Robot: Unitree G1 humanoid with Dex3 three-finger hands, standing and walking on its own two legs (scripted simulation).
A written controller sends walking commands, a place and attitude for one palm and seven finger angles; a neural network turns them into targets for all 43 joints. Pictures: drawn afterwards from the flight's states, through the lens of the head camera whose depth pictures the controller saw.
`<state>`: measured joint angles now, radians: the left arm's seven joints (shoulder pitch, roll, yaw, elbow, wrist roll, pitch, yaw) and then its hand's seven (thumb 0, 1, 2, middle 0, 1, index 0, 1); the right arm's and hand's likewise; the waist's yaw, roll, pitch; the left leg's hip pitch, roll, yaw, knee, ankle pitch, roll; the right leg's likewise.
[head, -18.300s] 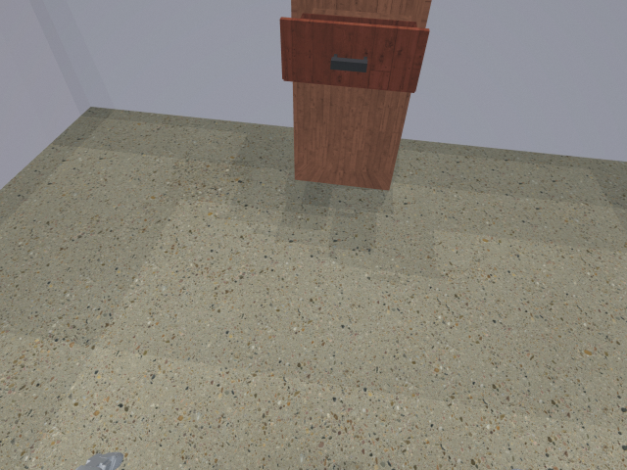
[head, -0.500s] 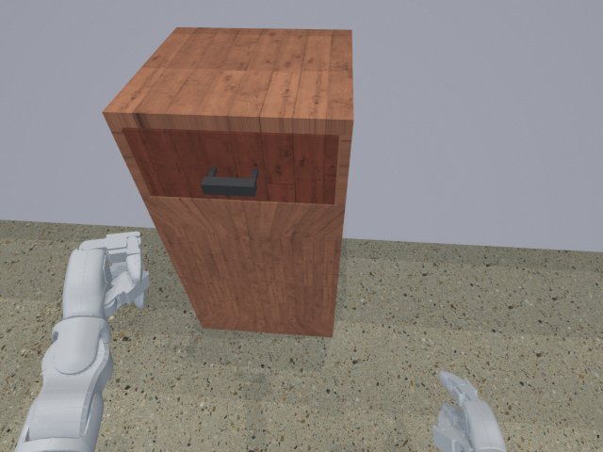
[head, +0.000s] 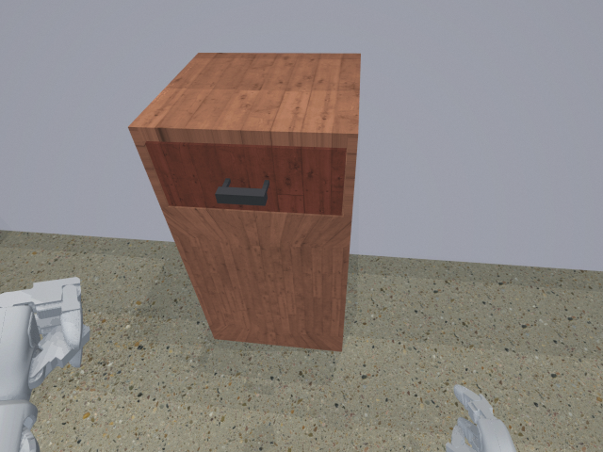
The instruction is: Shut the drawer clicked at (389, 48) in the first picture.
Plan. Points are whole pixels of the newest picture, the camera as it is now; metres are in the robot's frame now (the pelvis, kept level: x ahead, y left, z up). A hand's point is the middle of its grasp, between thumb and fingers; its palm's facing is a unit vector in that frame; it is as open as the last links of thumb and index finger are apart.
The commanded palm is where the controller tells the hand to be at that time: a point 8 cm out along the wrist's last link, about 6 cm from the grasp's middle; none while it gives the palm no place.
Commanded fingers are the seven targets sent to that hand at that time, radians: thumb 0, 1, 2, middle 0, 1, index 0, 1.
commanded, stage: draw the hand back to the body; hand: left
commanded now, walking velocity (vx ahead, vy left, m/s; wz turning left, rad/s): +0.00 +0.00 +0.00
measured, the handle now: (244, 189) +0.63 +0.23 -0.02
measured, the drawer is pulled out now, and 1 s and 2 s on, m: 0.00 0.00 0.00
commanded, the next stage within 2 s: step back with the hand held close in 0.04 s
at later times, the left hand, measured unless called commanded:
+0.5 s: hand (80, 336) +0.18 +0.26 +0.15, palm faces +0.30 -0.81 -0.51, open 3.3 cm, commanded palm +0.11 +0.30 +0.17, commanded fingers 0.00 0.90 0.90 -1.40 -1.60 -1.40 -1.60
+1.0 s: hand (31, 390) +0.12 +0.26 +0.15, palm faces +0.38 -0.78 -0.49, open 3.2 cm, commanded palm +0.05 +0.30 +0.17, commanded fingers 0.00 0.90 0.90 -1.40 -1.60 -1.40 -1.60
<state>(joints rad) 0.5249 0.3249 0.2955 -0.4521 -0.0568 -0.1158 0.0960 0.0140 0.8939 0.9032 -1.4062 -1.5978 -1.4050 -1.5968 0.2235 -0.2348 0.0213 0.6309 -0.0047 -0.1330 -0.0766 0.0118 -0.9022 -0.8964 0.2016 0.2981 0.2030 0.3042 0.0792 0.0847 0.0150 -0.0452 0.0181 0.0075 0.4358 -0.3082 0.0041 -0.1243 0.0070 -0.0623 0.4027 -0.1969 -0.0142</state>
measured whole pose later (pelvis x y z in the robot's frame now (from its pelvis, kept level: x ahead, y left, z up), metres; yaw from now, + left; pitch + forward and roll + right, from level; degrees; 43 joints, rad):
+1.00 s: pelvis -0.08 +0.02 -0.02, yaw +0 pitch +1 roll +0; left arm 0.59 0.38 0.40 -0.55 0.01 -0.27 0.14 0.01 0.89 0.90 -1.41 -1.60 -1.41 -1.60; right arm 0.24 -0.22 0.00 0.55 0.00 -0.08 -0.08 0.01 -0.90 -0.90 0.20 0.30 0.21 0.30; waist -0.02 -0.01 0.01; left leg -0.38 -0.03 0.02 0.63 -0.26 0.05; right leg -0.43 -0.01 0.02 0.58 -0.16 0.03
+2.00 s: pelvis -0.27 +0.02 -0.01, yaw -1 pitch +2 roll -2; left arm 0.66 0.44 0.39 -0.60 -0.06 -0.25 0.11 0.01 0.89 0.90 -1.40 -1.60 -1.40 -1.60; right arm 0.20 -0.22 -0.02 0.58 -0.01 -0.10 -0.06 0.01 -0.90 -0.90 0.20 0.30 0.20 0.30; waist -0.01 -0.01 0.00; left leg -0.54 -0.01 -0.01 0.52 -0.15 0.00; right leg -0.25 0.07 -0.02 0.53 -0.32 -0.04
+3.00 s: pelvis -0.33 +0.01 -0.01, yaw +1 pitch -2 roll +0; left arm 0.25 0.20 0.02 0.85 0.03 0.05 0.04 0.01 0.91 0.90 -1.10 -1.34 -1.10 -1.29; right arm 0.21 -0.20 0.01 0.91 -0.03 0.03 0.00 0.01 -0.91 -0.90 0.20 0.30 0.20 0.30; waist -0.02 -0.02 0.04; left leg -0.32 0.02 -0.01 0.58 -0.22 -0.02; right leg -0.24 0.01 -0.13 0.58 -0.31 -0.06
